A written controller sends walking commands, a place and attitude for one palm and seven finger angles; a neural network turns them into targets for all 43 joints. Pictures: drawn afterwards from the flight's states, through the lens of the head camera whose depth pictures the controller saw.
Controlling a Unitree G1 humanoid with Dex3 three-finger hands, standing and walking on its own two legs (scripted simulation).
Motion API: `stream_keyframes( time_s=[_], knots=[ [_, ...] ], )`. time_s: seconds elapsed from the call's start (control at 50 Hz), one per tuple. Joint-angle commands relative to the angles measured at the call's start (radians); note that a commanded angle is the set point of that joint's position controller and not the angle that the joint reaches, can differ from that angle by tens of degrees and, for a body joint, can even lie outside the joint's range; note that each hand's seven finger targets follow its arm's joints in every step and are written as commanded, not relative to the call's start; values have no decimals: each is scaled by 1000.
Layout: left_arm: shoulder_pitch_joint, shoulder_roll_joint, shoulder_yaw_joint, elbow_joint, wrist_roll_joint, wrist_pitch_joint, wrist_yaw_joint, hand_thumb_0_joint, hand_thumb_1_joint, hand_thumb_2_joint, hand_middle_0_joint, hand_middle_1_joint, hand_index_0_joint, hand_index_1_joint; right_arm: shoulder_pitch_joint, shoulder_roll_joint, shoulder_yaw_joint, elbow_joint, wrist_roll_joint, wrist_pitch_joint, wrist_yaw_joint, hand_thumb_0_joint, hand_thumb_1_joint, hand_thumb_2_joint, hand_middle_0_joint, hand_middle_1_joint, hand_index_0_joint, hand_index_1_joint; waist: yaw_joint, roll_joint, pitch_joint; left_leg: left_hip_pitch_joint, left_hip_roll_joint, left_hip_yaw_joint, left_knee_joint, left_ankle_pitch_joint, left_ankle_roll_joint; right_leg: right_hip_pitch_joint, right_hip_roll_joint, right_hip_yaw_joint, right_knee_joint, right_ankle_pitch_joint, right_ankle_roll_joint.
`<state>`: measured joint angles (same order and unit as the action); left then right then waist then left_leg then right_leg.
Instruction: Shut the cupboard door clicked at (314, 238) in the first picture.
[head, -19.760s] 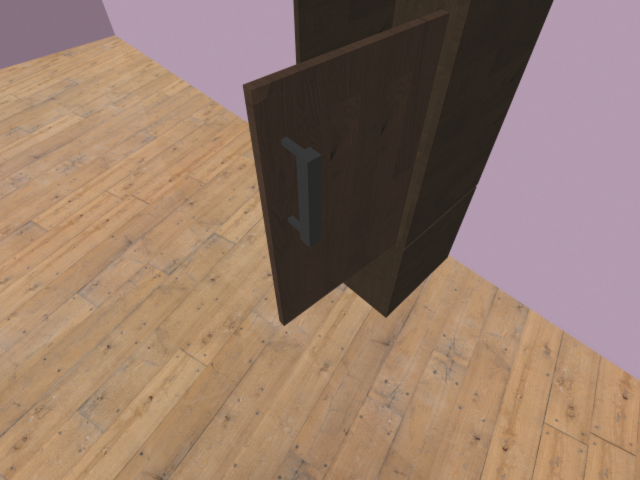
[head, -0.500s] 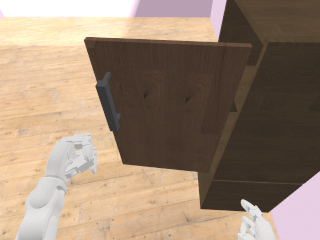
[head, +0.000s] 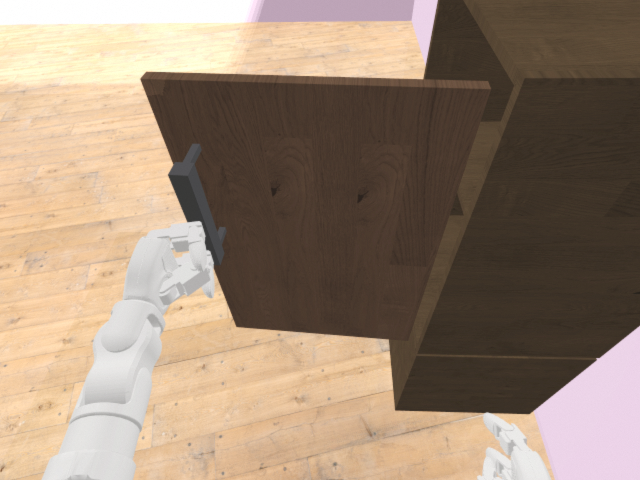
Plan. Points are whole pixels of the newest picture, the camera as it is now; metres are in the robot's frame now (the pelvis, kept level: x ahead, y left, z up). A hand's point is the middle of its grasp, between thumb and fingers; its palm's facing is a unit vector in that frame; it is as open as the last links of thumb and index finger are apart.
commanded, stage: bring the fist close to the handle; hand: left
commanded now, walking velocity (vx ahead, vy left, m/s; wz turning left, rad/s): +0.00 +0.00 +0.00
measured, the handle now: (204, 207) +0.46 +0.18 +0.09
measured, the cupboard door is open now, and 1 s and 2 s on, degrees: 86 83 66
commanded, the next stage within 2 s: push the door shut along its arc in 0.50 s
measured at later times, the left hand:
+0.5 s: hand (200, 263) +0.35 +0.17 +0.09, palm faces -0.04 -1.00 -0.04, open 3.1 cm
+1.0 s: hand (205, 239) +0.39 +0.17 +0.10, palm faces -0.14 -0.99 -0.03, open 3.0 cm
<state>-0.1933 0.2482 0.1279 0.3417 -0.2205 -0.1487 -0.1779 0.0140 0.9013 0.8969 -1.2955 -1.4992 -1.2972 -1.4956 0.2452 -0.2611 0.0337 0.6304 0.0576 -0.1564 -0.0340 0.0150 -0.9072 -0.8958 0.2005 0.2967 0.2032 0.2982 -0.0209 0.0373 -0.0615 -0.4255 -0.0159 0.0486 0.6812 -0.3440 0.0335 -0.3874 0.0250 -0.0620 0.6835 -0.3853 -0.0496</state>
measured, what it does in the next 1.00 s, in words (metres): stands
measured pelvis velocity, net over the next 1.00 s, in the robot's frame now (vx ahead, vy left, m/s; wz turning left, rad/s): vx -0.01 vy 0.02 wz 0.01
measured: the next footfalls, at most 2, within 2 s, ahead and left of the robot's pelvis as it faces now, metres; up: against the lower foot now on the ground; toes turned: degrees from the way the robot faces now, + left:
none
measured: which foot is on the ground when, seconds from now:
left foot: down 0.00-1.00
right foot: down 0.00-1.00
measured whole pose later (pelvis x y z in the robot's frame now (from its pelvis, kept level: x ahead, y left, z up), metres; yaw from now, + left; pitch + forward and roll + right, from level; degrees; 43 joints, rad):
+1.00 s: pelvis -0.01 +0.02 +0.00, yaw +0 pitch +6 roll -1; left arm -0.53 0.31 0.14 0.76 -0.22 -0.23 -0.28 -0.01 0.90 0.93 -1.30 -1.50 -1.30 -1.50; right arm 0.28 -0.27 0.03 0.66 0.06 -0.07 -0.04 0.01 -0.91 -0.90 0.20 0.30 0.20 0.30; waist -0.05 0.02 -0.05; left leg -0.48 -0.03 0.05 0.70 -0.33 0.06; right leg -0.43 0.01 -0.07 0.69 -0.37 -0.03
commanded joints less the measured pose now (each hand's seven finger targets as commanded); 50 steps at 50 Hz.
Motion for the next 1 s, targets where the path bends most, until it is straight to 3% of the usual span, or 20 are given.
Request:
stream_keyframes(
  time_s=[0.0, 0.02, 0.1, 0.12, 0.18, 0.22, 0.34, 0.42, 0.46, 0.5, 0.52, 0.54, 0.6, 0.66, 0.72, 0.78, 0.84, 0.9, 0.92, 0.98],
  knots=[
    [-356, 182, 88, -139, -16, -74, 5, 0, 900, 900, -1300, -1500, -1300, -1500, -37, -131, -52, -136, 9, -30, -3, 0, -900, -900, 200, 300, 200, 300, -9, -70, -230, 135, 18, -49, -63, 267, 0, 54, -36, 61, -95, 383, 42],
    [-376, 208, 104, -134, -9, -82, 9, 0, 900, 900, -1300, -1500, -1300, -1500, -35, -133, -54, -130, 7, -24, -4, 0, -900, -900, 200, 300, 200, 300, -6, -48, -232, 136, 19, -45, -57, 274, 0, 62, -39, 67, -95, 388, 42],
    [-420, 171, 81, -128, -13, -111, 2, 0, 900, 900, -1300, -1500, -1300, -1500, -22, -126, -60, -132, 6, -15, 2, 0, -900, -900, 200, 300, 200, 300, -5, -19, -302, 173, 15, -41, -50, 342, 0, 87, -38, 68, -78, 484, 41],
    [-362, 199, 112, -109, -12, -112, 4, 0, 900, 900, -1300, -1500, -1300, -1500, -19, -130, -63, -135, 6, -11, 4, 0, -900, -900, 200, 300, 200, 300, 9, -45, -309, 163, 17, -40, -49, 351, 1, 109, -39, 69, -78, 501, 45],
    [-344, 178, 100, -97, -17, -116, -6, 0, 900, 900, -1300, -1500, -1300, -1500, -18, -130, -64, -141, 8, -2, 9, 0, -900, -900, 200, 300, 200, 300, 3, -59, -285, 144, 13, -33, -54, 338, 2, 108, -41, 72, -80, 533, 53],
    [-310, 232, 150, -62, -14, -111, -3, 0, 900, 900, -1300, -1500, -1300, -1500, -15, -141, -65, -138, 8, 10, 7, 0, -900, -900, 200, 300, 200, 300, 10, -95, -257, 113, 14, -30, -58, 306, 4, 114, -45, 78, -92, 509, 61],
    [-371, 198, 113, -158, -24, -142, -14, 0, 900, 900, -1300, -1500, -1300, -1500, -28, -128, -69, -149, 10, 10, 2, 0, -900, -900, 200, 300, 200, 300, -2, -21, -299, 172, 14, -26, -61, 328, 8, 112, -38, 79, -94, 511, 54],
    [-372, 215, 118, -106, -24, -141, -16, 0, 900, 900, -1300, -1500, -1300, -1500, -20, -137, -69, -132, 12, 11, -3, 0, -900, -900, 200, 300, 200, 300, -16, -72, -238, 153, 19, -35, -64, 279, 8, 68, -31, 73, -109, 427, 55],
    [-393, 163, 72, -115, -27, -136, -21, 0, 900, 900, -1300, -1500, -1300, -1500, -31, -131, -66, -138, 18, 8, -1, 0, -900, -900, 200, 300, 200, 300, -22, -31, -235, 170, 18, -37, -72, 264, 6, 41, -29, 66, -111, 388, 46],
    [-380, 172, 80, -101, -27, -127, -21, 0, 900, 900, -1300, -1500, -1300, -1500, -31, -133, -65, -139, 16, 7, -2, 0, -900, -900, 200, 300, 200, 300, -15, -21, -234, 176, 19, -44, -75, 261, 3, 34, -26, 59, -109, 367, 40],
    [-377, 210, 109, -88, -23, -126, -11, 0, 900, 900, -1300, -1500, -1300, -1500, -26, -140, -65, -134, 14, 13, -5, 0, -900, -900, 200, 300, 200, 300, -14, -61, -226, 163, 22, -46, -75, 250, 6, 41, -27, 60, -115, 350, 43],
    [-399, 170, 74, -104, -23, -129, -10, 0, 900, 900, -1300, -1500, -1300, -1500, -33, -132, -64, -140, 14, 12, -3, 0, -900, -900, 200, 300, 200, 300, -20, -55, -238, 169, 20, -45, -79, 249, 6, 40, -28, 59, -112, 352, 43],
    [-411, 183, 86, -107, -20, -129, -7, 0, 900, 900, -1300, -1500, -1300, -1500, -35, -132, -61, -140, 13, 10, -2, 0, -900, -900, 200, 300, 200, 300, -14, -37, -250, 185, 23, -51, -77, 271, 3, 40, -26, 53, -103, 365, 36],
    [-524, 216, 84, -66, -11, -136, -20, 0, 900, 900, -1300, -1500, -1300, -1500, -30, -139, -56, -125, 14, 19, -7, 0, -900, -900, 200, 300, 200, 300, -42, -46, -217, 170, 25, -56, -77, 249, 4, 13, -27, 55, -105, 339, 36],
    [-576, 239, 96, -19, -12, -143, -37, 0, 900, 900, -1300, -1500, -1300, -1500, -22, -143, -58, -118, 12, 22, -12, 0, -900, -900, 200, 300, 200, 300, -41, -28, -240, 185, 24, -61, -71, 237, 5, 6, -26, 59, -108, 309, 32],
    [-622, 186, 48, 43, -19, -140, -64, 0, 900, 900, -1300, -1500, -1300, -1500, -14, -139, -55, -115, 14, 22, -10, 0, -900, -900, 200, 300, 200, 300, -48, -13, -261, 203, 23, -71, -69, 262, 0, -10, -23, 47, -95, 323, 25],
    [-642, 219, 73, 158, -18, -130, -83, 0, 900, 900, -1300, -1500, -1300, -1500, 9, -152, -55, -105, 13, 35, -10, 0, -900, -900, 200, 300, 200, 300, -52, -58, -237, 165, 22, -74, -69, 233, 2, -22, -22, 47, -98, 296, 26],
    [-786, 198, 40, 197, -18, -142, -101, 0, 900, 900, -1300, -1500, -1300, -1500, 22, -155, -57, -94, 15, 37, -11, 0, -900, -900, 200, 300, 200, 300, -79, -36, -237, 173, 22, -85, -64, 202, 1, -77, -21, 44, -95, 252, 24],
    [-793, 226, 64, 213, -15, -149, -101, 0, 900, 900, -1300, -1500, -1300, -1500, 31, -159, -58, -89, 11, 40, -11, 0, -900, -900, 200, 300, 200, 300, -70, -34, -245, 172, 22, -87, -62, 206, 2, -67, -22, 45, -94, 249, 22],
    [-880, 171, 5, 244, -9, -168, -115, 0, 900, 900, -1300, -1500, -1300, -1500, 53, -159, -64, -80, 10, 37, -7, 0, -900, -900, 200, 300, 200, 300, -91, 0, -293, 229, 27, -105, -50, 250, -5, -116, -16, 31, -72, 254, 16]
  ],
)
